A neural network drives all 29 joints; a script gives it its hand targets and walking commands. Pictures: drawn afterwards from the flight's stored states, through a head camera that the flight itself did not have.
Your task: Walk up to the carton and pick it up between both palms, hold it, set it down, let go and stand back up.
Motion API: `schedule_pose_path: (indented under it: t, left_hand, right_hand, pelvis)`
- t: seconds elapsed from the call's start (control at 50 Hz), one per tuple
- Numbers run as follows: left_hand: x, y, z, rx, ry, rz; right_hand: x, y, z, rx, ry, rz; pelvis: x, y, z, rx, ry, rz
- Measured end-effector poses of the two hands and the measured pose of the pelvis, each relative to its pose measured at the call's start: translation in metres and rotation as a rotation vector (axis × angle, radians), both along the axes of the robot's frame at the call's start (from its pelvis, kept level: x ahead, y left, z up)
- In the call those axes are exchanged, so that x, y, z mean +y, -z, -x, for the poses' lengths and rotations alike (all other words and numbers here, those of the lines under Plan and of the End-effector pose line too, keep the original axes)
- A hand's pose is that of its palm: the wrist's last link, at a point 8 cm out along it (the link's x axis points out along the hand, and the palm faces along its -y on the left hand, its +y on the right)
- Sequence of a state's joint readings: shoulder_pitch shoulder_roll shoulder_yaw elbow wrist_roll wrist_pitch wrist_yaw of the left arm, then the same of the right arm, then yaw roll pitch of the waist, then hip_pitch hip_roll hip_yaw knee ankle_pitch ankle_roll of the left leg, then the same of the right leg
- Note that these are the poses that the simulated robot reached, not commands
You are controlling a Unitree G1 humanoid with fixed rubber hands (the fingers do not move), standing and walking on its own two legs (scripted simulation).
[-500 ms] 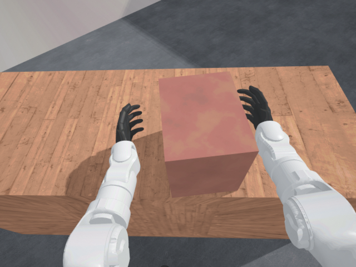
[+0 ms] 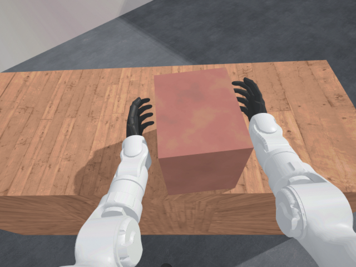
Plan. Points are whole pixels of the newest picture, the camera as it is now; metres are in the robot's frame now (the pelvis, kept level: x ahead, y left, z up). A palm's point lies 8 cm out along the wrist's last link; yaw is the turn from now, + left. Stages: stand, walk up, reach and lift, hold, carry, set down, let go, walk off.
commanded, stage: reach and lift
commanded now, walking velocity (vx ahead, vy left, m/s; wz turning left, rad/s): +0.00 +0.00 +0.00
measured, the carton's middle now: (196, 134) +0.44 +0.04 +0.00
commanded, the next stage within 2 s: none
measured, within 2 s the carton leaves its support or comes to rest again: neither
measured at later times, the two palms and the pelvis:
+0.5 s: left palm (141, 135) +0.39 +0.17 +0.04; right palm (258, 121) +0.45 -0.10 +0.06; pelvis +0.02 -0.01 +0.02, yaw +0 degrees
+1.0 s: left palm (141, 135) +0.39 +0.17 +0.04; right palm (258, 121) +0.45 -0.10 +0.06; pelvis +0.02 -0.01 +0.02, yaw -1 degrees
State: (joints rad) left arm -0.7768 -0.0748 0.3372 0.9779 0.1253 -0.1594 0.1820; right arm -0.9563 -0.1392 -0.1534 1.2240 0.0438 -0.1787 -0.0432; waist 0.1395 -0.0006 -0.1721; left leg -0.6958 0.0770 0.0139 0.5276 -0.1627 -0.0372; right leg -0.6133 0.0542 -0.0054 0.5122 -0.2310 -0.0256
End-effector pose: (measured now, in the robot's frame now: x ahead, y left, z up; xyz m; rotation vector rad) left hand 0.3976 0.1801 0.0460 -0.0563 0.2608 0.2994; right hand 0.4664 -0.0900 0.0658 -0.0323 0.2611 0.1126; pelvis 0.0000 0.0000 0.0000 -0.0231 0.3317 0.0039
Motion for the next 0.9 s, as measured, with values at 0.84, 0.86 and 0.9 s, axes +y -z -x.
schedule_pose_path:
  t: [0.84,0.86,0.9]
  left_hand:
    - [-0.013,0.002,0.005,-0.011,0.01,-0.039]
    - [-0.013,0.002,0.005,-0.011,0.01,-0.038]
    - [-0.013,0.002,0.005,-0.011,0.01,-0.039]
  right_hand:
    - [-0.007,0.006,0.02,-0.087,0.05,0.048]
    - [-0.007,0.006,0.02,-0.088,0.05,0.048]
    - [-0.007,0.006,0.02,-0.088,0.05,0.046]
  pelvis:
    - [-0.007,-0.018,-0.022,-0.121,0.018,-0.019]
    - [-0.007,-0.018,-0.022,-0.12,0.018,-0.019]
    - [-0.007,-0.018,-0.022,-0.119,0.018,-0.019]
